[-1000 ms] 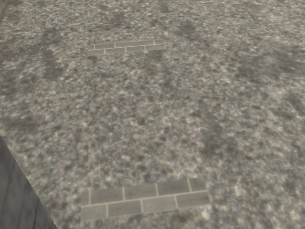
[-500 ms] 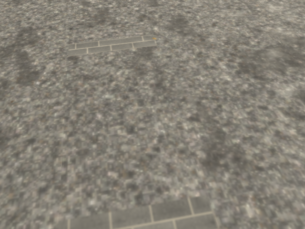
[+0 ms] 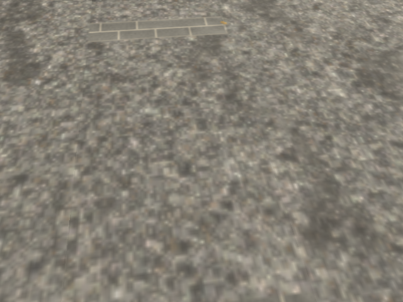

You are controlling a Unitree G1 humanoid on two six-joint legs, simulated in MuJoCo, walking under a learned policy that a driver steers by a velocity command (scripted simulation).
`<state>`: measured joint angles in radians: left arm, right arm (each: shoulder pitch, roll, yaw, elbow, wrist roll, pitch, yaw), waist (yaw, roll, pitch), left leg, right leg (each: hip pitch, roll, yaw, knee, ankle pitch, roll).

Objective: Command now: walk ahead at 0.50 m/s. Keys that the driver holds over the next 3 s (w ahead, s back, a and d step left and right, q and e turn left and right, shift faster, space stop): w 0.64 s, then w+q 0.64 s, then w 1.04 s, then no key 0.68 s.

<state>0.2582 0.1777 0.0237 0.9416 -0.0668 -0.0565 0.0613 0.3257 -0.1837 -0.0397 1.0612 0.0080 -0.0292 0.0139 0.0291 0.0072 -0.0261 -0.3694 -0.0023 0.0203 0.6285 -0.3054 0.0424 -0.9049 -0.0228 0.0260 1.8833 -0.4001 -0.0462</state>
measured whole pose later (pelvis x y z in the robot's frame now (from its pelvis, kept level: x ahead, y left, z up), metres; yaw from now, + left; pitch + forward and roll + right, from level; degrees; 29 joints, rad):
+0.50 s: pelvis +0.29 -0.03 +0.02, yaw +0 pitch +3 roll +0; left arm 0.26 0.21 0.08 0.94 -0.01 -0.08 0.00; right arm 0.17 -0.24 -0.10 0.91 0.01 -0.08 -0.02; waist 0.01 0.02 -0.01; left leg -0.66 0.09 -0.03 1.02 -0.24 0.05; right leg -0.25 0.05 -0.03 0.37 -0.18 -0.07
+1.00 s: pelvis +0.57 +0.04 +0.02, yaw +8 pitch +2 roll -1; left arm 0.05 0.25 0.08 0.86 0.00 -0.11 0.03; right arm 0.29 -0.18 -0.05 0.95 0.02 -0.10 0.01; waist -0.05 -0.02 0.02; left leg -0.21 -0.09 -0.07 0.32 -0.15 0.09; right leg -0.61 -0.07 0.07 0.88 -0.18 -0.01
